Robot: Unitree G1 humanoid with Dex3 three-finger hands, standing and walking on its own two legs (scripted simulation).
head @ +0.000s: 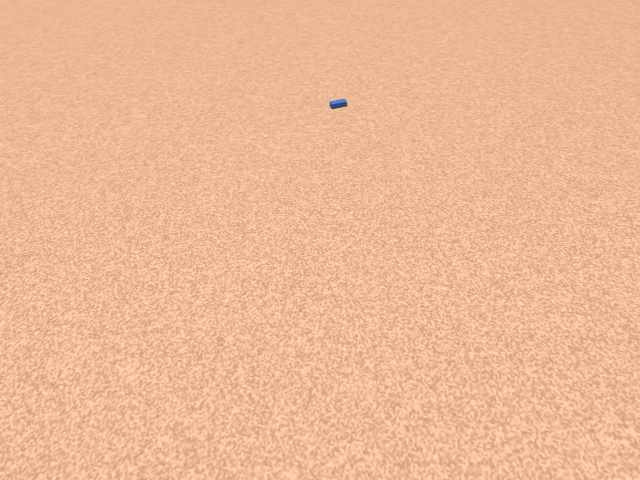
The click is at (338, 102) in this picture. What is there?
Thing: small brick
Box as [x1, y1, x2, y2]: [330, 98, 346, 108]
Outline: 346,101 344,98 330,101 331,108 345,106
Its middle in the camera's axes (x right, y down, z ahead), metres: +0.13 -0.81 +2.36
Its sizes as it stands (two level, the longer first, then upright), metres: 0.094 0.038 0.031
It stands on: the floor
